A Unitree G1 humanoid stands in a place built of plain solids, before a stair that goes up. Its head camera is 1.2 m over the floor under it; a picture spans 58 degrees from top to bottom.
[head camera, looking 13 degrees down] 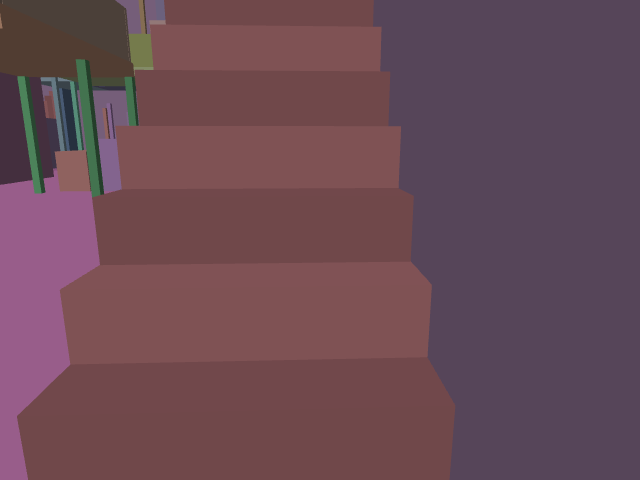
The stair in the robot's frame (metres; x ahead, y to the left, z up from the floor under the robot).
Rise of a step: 0.21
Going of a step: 0.22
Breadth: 0.95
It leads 2 degrees to the left of straight ahead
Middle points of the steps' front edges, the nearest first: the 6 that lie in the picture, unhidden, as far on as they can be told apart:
0.84 0.17 0.62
1.06 0.18 0.83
1.28 0.19 1.04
1.50 0.20 1.25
1.72 0.21 1.45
1.94 0.22 1.66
